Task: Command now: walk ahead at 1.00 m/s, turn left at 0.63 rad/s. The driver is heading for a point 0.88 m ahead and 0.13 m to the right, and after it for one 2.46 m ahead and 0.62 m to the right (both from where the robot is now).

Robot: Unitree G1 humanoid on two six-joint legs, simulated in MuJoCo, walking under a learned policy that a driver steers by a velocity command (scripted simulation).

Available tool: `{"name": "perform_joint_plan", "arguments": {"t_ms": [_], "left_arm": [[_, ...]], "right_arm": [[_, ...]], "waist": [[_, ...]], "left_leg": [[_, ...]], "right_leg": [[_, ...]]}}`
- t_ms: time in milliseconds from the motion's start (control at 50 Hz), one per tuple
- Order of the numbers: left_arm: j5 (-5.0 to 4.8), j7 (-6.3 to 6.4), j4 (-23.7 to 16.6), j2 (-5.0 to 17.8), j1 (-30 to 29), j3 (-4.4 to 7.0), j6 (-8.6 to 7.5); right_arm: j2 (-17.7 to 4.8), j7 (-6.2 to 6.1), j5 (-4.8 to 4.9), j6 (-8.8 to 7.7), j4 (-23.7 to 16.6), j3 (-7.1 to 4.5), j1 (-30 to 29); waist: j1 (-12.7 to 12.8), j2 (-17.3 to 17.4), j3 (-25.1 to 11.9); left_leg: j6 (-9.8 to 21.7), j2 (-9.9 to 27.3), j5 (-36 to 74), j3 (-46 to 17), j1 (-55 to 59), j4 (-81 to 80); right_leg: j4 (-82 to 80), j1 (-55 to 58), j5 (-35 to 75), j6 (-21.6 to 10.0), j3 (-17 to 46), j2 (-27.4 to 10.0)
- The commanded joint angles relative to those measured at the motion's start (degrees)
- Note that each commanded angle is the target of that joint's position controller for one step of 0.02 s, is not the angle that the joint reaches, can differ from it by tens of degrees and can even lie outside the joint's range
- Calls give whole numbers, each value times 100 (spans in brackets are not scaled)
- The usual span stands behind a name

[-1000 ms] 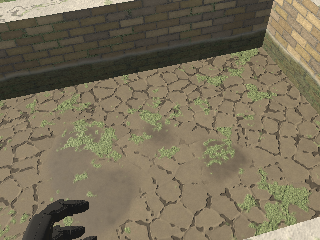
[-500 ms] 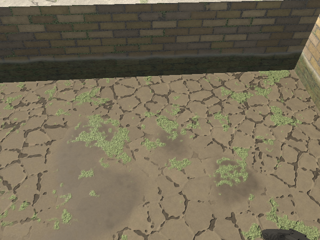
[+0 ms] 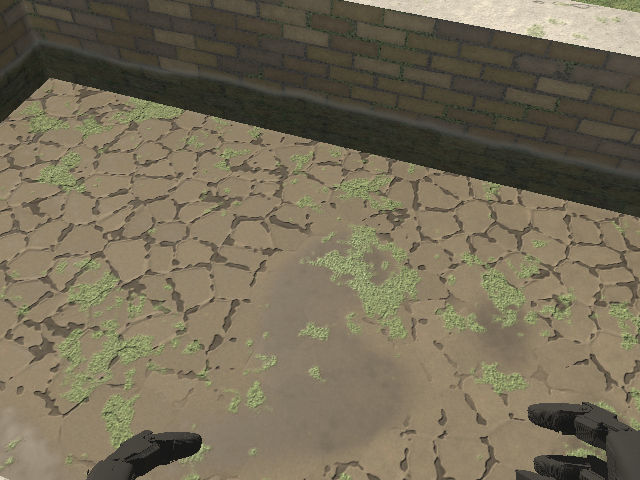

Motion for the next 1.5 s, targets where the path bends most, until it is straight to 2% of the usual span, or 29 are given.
{"name": "perform_joint_plan", "arguments": {"t_ms": [20, 40, 60, 100, 160, 200, 260, 300, 460, 480, 540, 560, 580, 760, 780, 880, 1060, 1260, 1280, 1400, 1420, 1460, 1500], "left_arm": [[-39, -130, -627, 102, -772, 49, -77], [-29, -171, -628, 102, -823, 58, -61], [-13, -195, -602, 136, -777, 80, -64], [17, -200, -514, 135, -590, 95, -105], [49, -171, -417, 191, -576, 124, -153], [9, -158, -432, 216, -571, 131, -151], [-9, -143, -428, 207, -544, 136, -136], [-13, -138, -437, 210, -526, 150, -112], [-73, -140, -566, 311, -609, 177, -78], [-60, -158, -569, 276, -659, 174, -63], [-75, -180, -617, 277, -683, 175, -43], [-100, -116, -508, 322, -631, 218, -26], [-93, -95, -513, 317, -587, 221, -14], [-101, -108, -540, 233, -689, 209, 41], [-66, -101, -534, 179, -630, 168, 26], [-68, -96, -509, 155, -607, 152, 8], [-81, -92, -496, 137, -572, 118, 17], [-84, -94, -491, 151, -512, 107, 14], [-109, -99, -503, 157, -527, 108, -35], [-111, -116, -529, 133, -523, 81, -79], [-85, -113, -527, 128, -505, 76, -29], [-81, -107, -542, 137, -517, 79, 12], [-69, -111, -519, 129, -355, 65, 12]], "right_arm": [[-328, 31, 123, 21, -603, 28, -611], [-389, 5, 116, 61, -688, 59, -783], [-430, -18, 102, 80, -729, 76, -863], [-458, -66, 95, 75, -771, 85, -983], [-353, -65, 111, 30, -787, 130, -948], [-372, -44, 128, -19, -780, 126, -979], [-292, -14, 121, -65, -795, 155, -1105], [-244, 8, 149, -84, -822, 171, -1219], [-91, 12, 112, -161, -731, 219, -1213], [-23, 6, 88, -145, -721, 249, -1216], [-38, -15, 78, -151, -673, 255, -1171], [50, -54, 30, -106, -692, 255, -1273], [72, -81, 24, -102, -673, 266, -1227], [93, -133, 42, -118, -552, 268, -1124], [83, -145, -44, -94, -514, 284, -958], [106, -172, -22, -66, -484, 282, -920], [121, -183, -50, -73, -416, 274, -850], [157, -199, -58, -74, -365, 280, -879], [123, -221, -18, -64, -379, 254, -923], [144, -237, -23, -40, -395, 256, -930], [179, -217, -66, -50, -379, 281, -892], [173, -203, -65, -64, -375, 282, -919], [147, -218, -107, -60, -302, 282, -722]], "waist": [[-203, 842, -746], [-206, 1066, -600], [-197, 1107, -613], [-111, 916, -780], [-168, 533, -969], [-142, 422, -973], [-88, 272, -885], [-59, 175, -838], [-95, -84, -737], [-108, -91, -735], [-109, 14, -735], [-139, -25, -752], [-118, -32, -809], [-94, 32, -725], [-134, 146, -696], [-108, 25, -779], [-98, -81, -745], [-83, 8, -737], [-71, 33, -765], [-86, 10, -780], [-97, -16, -750], [-83, -11, -693], [-98, 17, -819]], "left_leg": [[258, 631, 47, -971, -48, -1657], [263, 693, -160, -1300, -348, -2024], [262, 711, -83, -1452, -433, -2156], [225, 675, -53, -1402, -332, -2217], [123, 576, -35, -1235, -203, -2205], [77, 553, -163, -1175, -254, -2254], [6, 526, -186, -1075, -316, -2250], [-48, 504, -165, -983, -385, -2228], [-170, 384, 339, -588, -152, -1824], [-194, 371, 429, -531, -39, -1748], [-202, 387, 473, -513, -12, -1739], [-120, 368, 650, -407, -82, -1624], [-109, 383, 738, -375, -77, -1585], [-102, 449, 952, -328, -41, -1527], [-116, 467, 1282, -356, 83, -1560], [-118, 477, 1413, -335, 198, -1480], [-167, 483, 1495, -224, 301, -1393], [-182, 498, 1563, -166, 390, -1401], [-195, 514, 1670, -180, 437, -1343], [-210, 526, 1654, -169, 438, -1300], [-201, 513, 1539, -150, 395, -1357], [-203, 511, 1493, -145, 380, -1376], [-200, 502, 1457, -177, 486, -1355]], "right_leg": [[-410, 589, 304, 268, -160, 112], [-244, 745, 431, 257, -176, 184], [-227, 907, 507, 235, -156, 206], [-395, 1232, 696, 222, -130, 164], [-630, 1601, 723, 170, -122, 51], [-735, 1725, 619, 126, -93, -50], [-859, 1778, 488, 67, -40, -169], [-932, 1783, 369, 34, -6, -240], [-1404, 1491, -140, -79, 294, -499], [-1437, 1433, -133, -64, 300, -481], [-1440, 1451, -105, -61, 281, -460], [-1349, 1635, 103, -67, 304, -500], [-1349, 1689, 91, -85, 323, -516], [-1300, 1715, 265, -122, 319, -436], [-1245, 1634, 425, -94, 207, -377], [-1235, 1678, 563, -84, 211, -343], [-1366, 1589, 484, -145, 296, -366], [-1432, 1564, 509, -157, 336, -361], [-1391, 1531, 586, -144, 314, -346], [-1389, 1451, 554, -157, 322, -358], [-1440, 1464, 452, -171, 350, -377], [-1471, 1430, 376, -170, 368, -384], [-1427, 1468, 365, -187, 364, -363]]}}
